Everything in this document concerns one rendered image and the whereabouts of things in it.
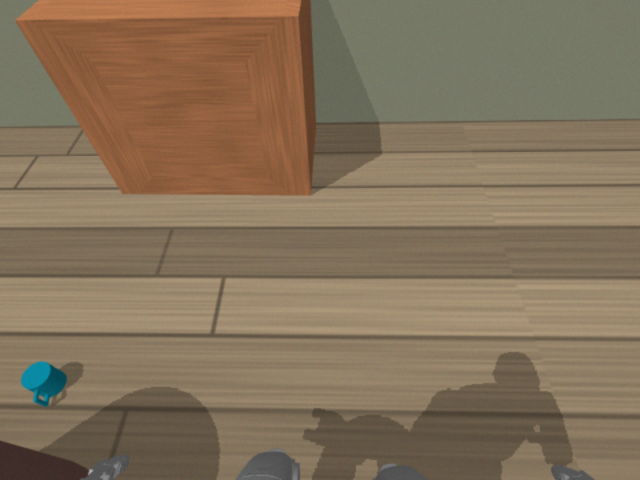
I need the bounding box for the left robot hand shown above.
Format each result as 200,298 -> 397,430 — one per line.
80,455 -> 130,480

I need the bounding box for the mug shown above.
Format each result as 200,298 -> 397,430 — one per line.
21,361 -> 67,407

